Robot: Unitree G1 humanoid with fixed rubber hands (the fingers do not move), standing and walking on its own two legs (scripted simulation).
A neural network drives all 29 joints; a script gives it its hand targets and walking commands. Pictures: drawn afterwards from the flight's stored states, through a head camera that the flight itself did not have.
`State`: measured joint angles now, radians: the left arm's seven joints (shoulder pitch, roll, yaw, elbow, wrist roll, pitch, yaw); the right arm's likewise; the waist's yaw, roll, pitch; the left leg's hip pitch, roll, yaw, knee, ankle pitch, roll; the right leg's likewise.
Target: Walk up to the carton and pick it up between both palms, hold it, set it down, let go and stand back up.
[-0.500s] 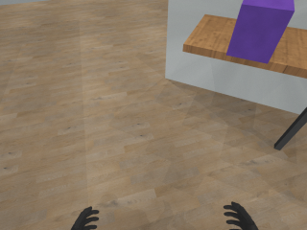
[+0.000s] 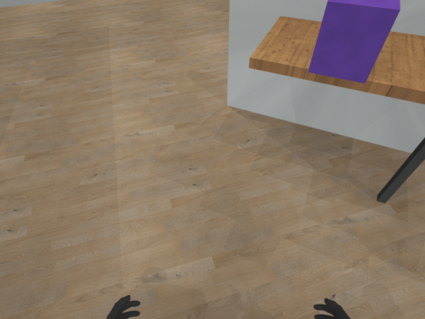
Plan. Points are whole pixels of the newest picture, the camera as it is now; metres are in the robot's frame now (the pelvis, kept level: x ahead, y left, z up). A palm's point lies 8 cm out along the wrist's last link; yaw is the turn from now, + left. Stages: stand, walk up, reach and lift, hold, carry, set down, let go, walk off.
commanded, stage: stand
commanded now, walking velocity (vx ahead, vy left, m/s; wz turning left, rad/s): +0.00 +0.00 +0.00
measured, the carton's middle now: (350, 33) +1.04 -0.51 +0.05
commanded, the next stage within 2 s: walk up in 1.78 s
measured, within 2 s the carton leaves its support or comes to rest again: neither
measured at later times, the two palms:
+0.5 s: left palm out of the picture +0.11 +0.23 -0.11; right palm out of the picture +0.10 -0.23 -0.11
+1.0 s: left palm out of the picture +0.08 +0.25 -0.12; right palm out of the picture +0.08 -0.22 -0.11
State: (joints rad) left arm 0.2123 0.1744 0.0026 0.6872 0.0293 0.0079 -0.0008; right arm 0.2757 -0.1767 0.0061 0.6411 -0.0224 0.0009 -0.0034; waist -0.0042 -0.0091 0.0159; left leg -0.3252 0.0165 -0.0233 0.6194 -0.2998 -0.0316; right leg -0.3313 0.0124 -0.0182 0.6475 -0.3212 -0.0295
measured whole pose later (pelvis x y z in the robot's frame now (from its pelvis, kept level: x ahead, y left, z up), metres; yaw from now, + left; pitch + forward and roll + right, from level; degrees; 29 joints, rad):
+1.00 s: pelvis +0.01 +0.01 +0.01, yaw +0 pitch +0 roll +0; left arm 0.25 0.17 0.04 0.85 0.02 0.01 0.02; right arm 0.31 -0.17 -0.02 0.79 -0.02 -0.01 -0.03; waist 0.01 0.00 0.02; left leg -0.27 0.01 -0.02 0.55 -0.28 -0.01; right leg -0.27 0.00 -0.01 0.55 -0.29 -0.01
